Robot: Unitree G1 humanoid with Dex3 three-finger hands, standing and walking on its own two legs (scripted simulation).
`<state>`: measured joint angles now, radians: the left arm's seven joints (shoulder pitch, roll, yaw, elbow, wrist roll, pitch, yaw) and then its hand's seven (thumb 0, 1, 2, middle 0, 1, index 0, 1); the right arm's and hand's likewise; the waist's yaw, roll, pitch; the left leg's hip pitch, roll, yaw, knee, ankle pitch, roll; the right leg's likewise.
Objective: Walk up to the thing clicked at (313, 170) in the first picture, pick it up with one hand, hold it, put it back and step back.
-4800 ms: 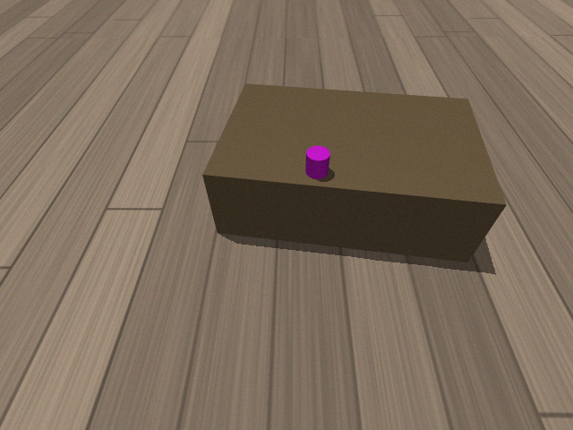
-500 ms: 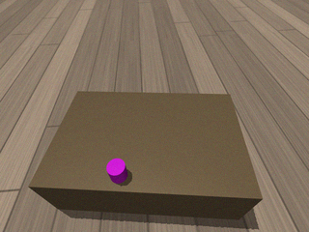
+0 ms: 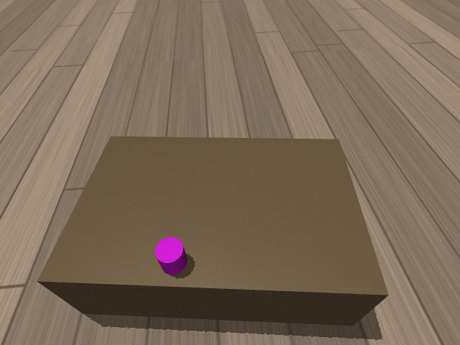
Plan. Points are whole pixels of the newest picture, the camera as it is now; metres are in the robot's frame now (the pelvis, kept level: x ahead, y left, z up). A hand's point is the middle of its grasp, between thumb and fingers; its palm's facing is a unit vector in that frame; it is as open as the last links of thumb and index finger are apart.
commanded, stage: stand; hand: left
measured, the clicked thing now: (171, 256) +0.45 +0.23 -0.37
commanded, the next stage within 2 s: none
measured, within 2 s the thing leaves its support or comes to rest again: neither
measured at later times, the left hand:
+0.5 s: hand out of the picture +0.06 +0.25 -0.15, palm faces +0.00 -0.94 -0.35, open 7.3 cm
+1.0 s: hand out of the picture +0.08 +0.24 -0.15, palm faces +0.00 -0.94 -0.35, open 7.3 cm
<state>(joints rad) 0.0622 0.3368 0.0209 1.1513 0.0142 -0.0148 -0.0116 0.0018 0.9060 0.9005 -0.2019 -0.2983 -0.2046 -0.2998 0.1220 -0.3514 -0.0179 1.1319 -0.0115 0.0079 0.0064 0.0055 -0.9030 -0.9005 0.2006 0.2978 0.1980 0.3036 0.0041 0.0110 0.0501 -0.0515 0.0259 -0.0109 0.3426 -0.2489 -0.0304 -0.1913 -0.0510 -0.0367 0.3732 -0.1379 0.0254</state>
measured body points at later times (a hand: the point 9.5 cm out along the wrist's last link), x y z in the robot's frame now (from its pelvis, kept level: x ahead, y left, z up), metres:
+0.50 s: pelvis +0.00 -0.01 +0.00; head +0.01 -0.02 +0.45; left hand +0.06 +0.30 -0.13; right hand +0.07 -0.31 -0.14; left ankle -0.04 +0.14 -0.75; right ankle +0.04 -0.13 -0.75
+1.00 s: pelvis +0.00 -0.02 +0.00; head +0.01 -0.02 +0.45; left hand +0.08 +0.29 -0.13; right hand +0.07 -0.32 -0.14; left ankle -0.04 +0.14 -0.74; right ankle +0.04 -0.13 -0.75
